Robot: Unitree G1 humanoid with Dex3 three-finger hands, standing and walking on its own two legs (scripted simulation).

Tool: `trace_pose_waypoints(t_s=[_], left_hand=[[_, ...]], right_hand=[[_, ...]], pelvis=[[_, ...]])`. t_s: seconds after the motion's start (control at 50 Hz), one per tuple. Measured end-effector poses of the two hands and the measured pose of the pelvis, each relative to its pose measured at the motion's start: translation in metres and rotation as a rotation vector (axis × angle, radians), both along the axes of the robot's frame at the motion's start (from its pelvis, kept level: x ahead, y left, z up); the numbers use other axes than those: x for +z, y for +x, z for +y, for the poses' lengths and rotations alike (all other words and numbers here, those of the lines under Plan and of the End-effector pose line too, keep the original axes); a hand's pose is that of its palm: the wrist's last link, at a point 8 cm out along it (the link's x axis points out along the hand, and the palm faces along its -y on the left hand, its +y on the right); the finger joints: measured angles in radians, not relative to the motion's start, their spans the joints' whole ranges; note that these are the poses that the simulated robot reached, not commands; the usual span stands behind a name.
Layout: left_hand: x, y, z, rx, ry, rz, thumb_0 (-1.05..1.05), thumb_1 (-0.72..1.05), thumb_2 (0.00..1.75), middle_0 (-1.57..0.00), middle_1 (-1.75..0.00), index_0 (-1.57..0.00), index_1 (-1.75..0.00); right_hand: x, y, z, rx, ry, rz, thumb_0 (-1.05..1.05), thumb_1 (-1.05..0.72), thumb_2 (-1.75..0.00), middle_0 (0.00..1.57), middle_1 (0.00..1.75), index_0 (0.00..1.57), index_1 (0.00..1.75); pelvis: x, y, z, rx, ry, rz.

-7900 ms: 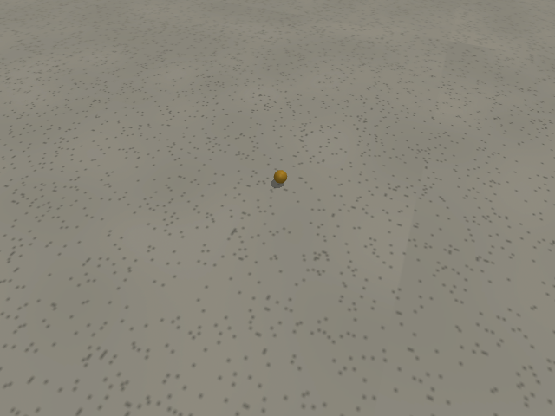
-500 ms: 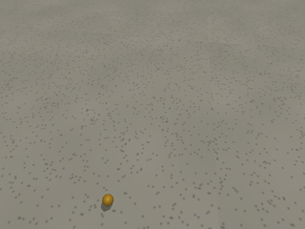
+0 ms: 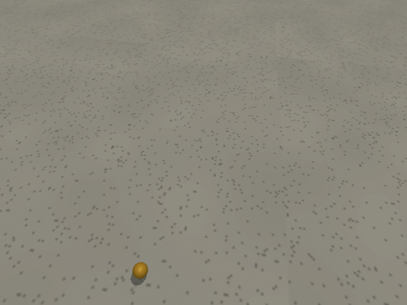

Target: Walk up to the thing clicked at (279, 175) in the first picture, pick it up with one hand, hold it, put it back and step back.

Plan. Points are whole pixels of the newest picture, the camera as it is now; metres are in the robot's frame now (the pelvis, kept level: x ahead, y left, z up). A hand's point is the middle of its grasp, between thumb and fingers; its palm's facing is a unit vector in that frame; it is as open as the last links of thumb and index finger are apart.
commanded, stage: stand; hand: left
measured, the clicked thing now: (140, 270) +0.42 +0.28 -0.75
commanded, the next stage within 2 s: none
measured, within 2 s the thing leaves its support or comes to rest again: neither
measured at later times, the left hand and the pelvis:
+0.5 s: hand out of the picture +0.07 +0.25 -0.15, palm faces -0.01 -0.94 -0.35, open 7.4 cm; pelvis +0.00 +0.00 +0.00, yaw +0 degrees
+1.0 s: hand out of the picture +0.07 +0.25 -0.16, palm faces -0.02 -0.94 -0.35, open 7.4 cm; pelvis +0.00 +0.00 +0.00, yaw +0 degrees
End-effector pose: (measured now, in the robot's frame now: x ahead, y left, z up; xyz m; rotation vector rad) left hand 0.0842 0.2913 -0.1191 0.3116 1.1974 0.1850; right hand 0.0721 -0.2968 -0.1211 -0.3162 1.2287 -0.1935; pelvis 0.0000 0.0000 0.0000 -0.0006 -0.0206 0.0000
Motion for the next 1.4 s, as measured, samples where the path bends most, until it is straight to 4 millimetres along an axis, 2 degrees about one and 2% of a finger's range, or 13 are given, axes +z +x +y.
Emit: trace_pose_waypoints(t_s=[0.14,0.26,0.76,1.4], left_hand=[[0.002,0.000,0.003,0.006,0.008,-0.003,0.01,0.90,0.90,-0.20,-0.30,-0.20,-0.30],[0.002,-0.005,0.004,0.013,0.011,0.005,0.01,0.90,0.90,-0.20,-0.30,-0.20,-0.30],[0.000,-0.027,0.001,0.017,0.009,0.041,0.01,0.90,0.90,-0.20,-0.30,-0.20,-0.30],[0.001,-0.016,-0.001,0.017,0.016,0.033,0.01,0.90,0.90,-0.20,-0.30,-0.20,-0.30]], right_hand=[[0.001,0.010,0.003,0.009,0.004,-0.022,0.01,-0.91,-0.90,0.20,0.30,0.21,0.30],[0.000,0.010,0.004,0.013,0.006,-0.022,0.01,-0.91,-0.90,0.20,0.30,0.21,0.30],[-0.004,-0.018,-0.001,-0.001,0.008,0.034,0.01,-0.91,-0.90,0.20,0.30,0.21,0.30],[-0.003,-0.003,-0.004,0.010,0.004,0.020,0.01,-0.91,-0.90,0.20,0.30,0.21,0.30]], pelvis=[[0.000,0.001,0.001,0.002,-0.001,-0.004],[0.001,0.000,0.002,0.002,-0.001,-0.005],[0.000,-0.007,-0.002,0.007,0.001,-0.007],[0.000,0.003,-0.005,0.009,0.000,-0.005]])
